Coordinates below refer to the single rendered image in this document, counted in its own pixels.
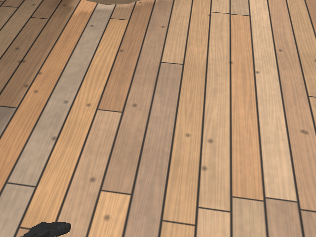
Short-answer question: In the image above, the robot left hand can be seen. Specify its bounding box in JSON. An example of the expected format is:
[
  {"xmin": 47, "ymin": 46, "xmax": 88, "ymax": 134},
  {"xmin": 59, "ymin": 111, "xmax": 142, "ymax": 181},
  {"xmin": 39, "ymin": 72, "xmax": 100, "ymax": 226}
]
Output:
[{"xmin": 21, "ymin": 221, "xmax": 71, "ymax": 237}]

